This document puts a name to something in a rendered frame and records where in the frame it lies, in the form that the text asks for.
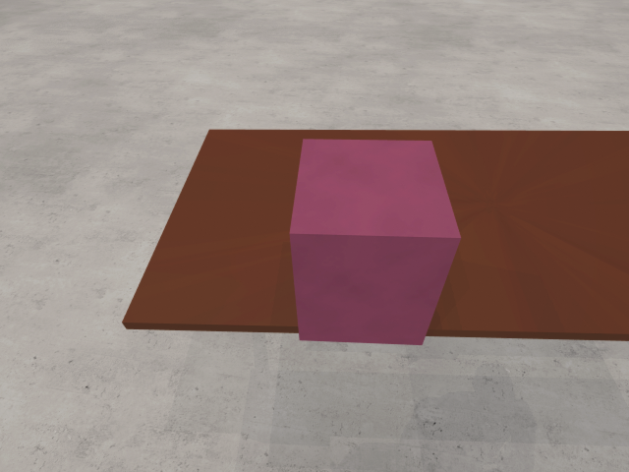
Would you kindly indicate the table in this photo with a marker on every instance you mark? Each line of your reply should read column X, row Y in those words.
column 543, row 218

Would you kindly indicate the carton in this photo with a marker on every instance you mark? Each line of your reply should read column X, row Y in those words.
column 373, row 236

